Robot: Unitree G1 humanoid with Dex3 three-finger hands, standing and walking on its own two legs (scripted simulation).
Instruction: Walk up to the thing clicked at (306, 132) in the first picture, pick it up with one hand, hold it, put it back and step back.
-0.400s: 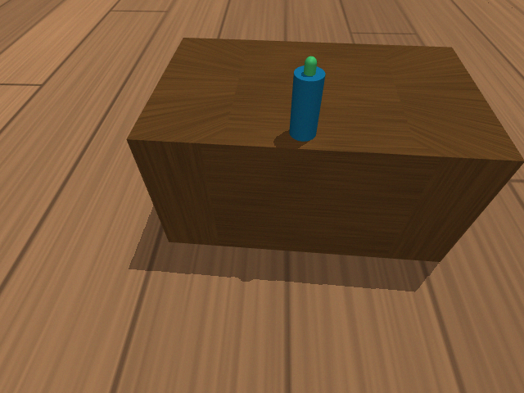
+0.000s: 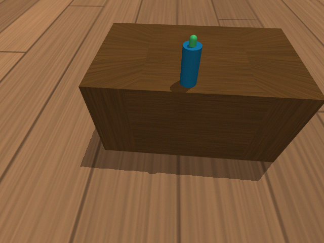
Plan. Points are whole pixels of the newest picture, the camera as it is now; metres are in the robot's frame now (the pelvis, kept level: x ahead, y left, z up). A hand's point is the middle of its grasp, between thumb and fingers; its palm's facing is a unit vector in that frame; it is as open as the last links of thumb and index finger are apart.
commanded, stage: stand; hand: left
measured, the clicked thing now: (190, 61) +0.89 -0.12 -0.06
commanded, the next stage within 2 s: walk up in 0.72 s
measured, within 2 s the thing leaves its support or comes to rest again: neither
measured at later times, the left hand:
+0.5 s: hand out of the picture +0.08 +0.25 -0.16, palm faces -0.01 -0.94 -0.34, open 7.4 cm
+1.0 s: hand out of the picture +0.14 +0.23 -0.15, palm faces -0.10 -0.92 -0.37, open 7.4 cm
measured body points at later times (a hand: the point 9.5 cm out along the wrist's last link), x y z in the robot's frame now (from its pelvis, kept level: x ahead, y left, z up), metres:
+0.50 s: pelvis +0.00 +0.00 +0.00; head +0.01 +0.00 +0.45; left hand +0.08 +0.30 -0.13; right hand +0.09 -0.30 -0.13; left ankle -0.01 +0.13 -0.75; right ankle -0.01 -0.12 -0.75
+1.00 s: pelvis +0.05 -0.06 -0.02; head +0.06 -0.06 +0.43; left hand +0.14 +0.28 -0.13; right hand +0.05 -0.40 -0.13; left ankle -0.01 +0.13 -0.75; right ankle +0.13 -0.22 -0.73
